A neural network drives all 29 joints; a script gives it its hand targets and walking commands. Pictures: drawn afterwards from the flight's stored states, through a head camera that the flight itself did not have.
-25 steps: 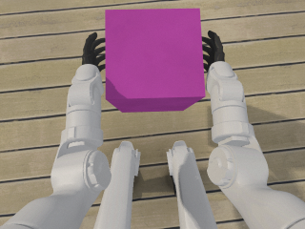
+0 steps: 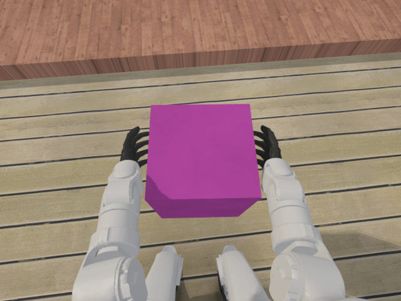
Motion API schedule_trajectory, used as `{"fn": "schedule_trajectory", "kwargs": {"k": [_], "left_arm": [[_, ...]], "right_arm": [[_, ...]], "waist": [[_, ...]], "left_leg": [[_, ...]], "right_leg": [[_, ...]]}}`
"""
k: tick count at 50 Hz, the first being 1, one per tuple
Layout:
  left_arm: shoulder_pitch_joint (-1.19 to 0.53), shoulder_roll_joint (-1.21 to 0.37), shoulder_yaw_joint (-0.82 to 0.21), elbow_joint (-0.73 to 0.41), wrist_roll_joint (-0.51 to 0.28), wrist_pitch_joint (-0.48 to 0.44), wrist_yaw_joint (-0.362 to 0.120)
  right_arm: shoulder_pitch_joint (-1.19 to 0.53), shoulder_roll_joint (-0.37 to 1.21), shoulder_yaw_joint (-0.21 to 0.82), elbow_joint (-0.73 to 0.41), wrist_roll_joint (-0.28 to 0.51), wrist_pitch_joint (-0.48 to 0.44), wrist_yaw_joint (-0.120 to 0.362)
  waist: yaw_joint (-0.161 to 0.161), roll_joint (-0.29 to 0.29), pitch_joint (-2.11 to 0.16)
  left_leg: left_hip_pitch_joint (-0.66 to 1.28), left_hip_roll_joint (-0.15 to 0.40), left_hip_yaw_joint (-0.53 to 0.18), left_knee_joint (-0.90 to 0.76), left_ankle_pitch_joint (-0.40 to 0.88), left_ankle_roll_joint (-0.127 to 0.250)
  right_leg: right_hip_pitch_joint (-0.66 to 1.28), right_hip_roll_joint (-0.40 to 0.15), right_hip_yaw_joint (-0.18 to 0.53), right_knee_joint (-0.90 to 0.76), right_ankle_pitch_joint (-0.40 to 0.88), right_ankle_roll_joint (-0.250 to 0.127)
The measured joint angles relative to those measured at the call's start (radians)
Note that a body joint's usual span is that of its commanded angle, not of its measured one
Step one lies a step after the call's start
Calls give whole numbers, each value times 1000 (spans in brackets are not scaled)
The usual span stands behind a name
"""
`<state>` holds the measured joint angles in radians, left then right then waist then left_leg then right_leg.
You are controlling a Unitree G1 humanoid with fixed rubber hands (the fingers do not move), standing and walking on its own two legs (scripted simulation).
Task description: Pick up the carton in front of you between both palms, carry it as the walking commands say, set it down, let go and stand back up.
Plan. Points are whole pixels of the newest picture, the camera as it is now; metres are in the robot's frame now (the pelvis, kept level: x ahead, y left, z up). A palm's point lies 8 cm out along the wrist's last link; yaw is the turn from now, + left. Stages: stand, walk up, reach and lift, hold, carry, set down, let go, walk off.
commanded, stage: reach and lift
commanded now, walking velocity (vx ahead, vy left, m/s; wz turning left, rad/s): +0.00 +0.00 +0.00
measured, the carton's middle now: (200, 168) +0.39 +0.00 -0.10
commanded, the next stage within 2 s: hold in 1.50 s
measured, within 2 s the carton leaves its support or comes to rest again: neither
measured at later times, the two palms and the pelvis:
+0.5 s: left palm (105, 154) +0.33 +0.15 +0.11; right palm (301, 154) +0.33 -0.15 +0.11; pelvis +0.04 +0.00 +0.10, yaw +0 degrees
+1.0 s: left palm (99, 153) +0.33 +0.15 +0.13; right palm (308, 152) +0.33 -0.15 +0.13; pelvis +0.03 +0.00 +0.10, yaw +0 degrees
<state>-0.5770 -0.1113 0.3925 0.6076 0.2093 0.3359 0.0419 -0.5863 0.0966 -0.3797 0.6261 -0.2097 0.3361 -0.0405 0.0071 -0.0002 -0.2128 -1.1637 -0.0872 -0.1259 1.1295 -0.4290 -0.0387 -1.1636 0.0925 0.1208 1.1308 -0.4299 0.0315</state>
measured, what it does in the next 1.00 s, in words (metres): rises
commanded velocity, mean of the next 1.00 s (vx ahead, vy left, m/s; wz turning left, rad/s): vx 0.00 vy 0.00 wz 0.00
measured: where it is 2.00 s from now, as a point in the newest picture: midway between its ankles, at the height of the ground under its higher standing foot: outside the picture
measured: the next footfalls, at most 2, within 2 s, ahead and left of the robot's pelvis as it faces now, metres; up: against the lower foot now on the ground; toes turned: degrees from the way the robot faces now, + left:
none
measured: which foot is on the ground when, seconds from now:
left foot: down 0.00-1.00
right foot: down 0.00-1.00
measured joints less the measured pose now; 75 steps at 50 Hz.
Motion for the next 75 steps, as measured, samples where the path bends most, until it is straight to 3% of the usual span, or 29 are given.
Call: {"fn": "schedule_trajectory", "kwargs": {"k": [13, 28, 34, 46, 75], "left_arm": [[203, -30, -63, -75, 1, 35, -8], [324, -38, -143, -217, 33, 230, -23], [279, -49, -101, -191, 78, 271, -43], [240, -55, -82, -213, 88, 280, -51], [322, -39, -167, -322, 65, 359, -44]], "right_arm": [[209, 37, 58, -85, -2, 36, 3], [337, 52, 127, -237, -32, 232, 18], [291, 63, 87, -211, -77, 274, 39], [253, 68, 71, -234, -88, 283, 46], [335, 53, 157, -341, -62, 361, 38]], "waist": [[-4, 2, 49], [-6, 0, 124], [-7, 1, 167], [-6, 1, 210], [-6, 0, 204]], "left_leg": [[459, 19, -14, -344, 90, 15], [930, 40, -21, -653, 190, 25], [972, 39, -19, -654, 196, 26], [978, 41, -15, -659, 207, 24], [1080, 49, -12, -752, 223, 28]], "right_leg": [[461, -22, 14, -345, 89, -12], [933, -44, 21, -658, 191, -19], [975, -45, 20, -658, 196, -19], [978, -46, 18, -659, 206, -18], [1082, -53, 15, -753, 223, -23]]}}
